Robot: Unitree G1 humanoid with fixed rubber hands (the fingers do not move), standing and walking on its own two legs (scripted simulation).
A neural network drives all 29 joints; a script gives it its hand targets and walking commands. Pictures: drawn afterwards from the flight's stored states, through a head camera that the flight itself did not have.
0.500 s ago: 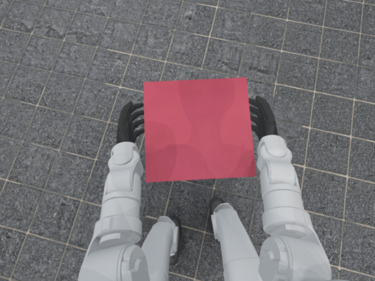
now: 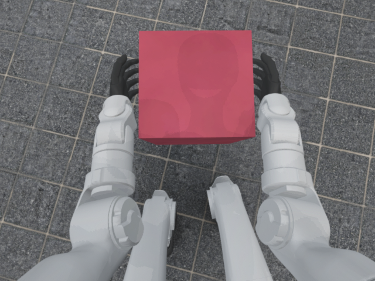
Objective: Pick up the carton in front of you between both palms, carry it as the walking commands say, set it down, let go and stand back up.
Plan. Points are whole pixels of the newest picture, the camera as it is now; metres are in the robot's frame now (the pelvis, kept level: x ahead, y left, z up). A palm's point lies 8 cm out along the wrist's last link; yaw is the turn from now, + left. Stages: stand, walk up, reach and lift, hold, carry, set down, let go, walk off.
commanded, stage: set down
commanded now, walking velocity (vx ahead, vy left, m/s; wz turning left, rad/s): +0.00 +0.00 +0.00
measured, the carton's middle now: (193, 99) +0.47 -0.05 -0.16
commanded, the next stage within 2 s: none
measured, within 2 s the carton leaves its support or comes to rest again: rests again in 1.40 s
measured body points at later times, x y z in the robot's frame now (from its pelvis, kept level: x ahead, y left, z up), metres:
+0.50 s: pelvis -0.02 +0.01 -0.12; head +0.31 -0.03 +0.19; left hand +0.53 +0.07 -0.25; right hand +0.47 -0.22 -0.25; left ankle +0.05 +0.12 -0.54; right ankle +0.11 -0.11 -0.54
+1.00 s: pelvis -0.02 +0.01 -0.18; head +0.34 -0.01 +0.08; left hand +0.55 +0.07 -0.35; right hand +0.49 -0.23 -0.35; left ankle +0.05 +0.12 -0.54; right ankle +0.11 -0.11 -0.54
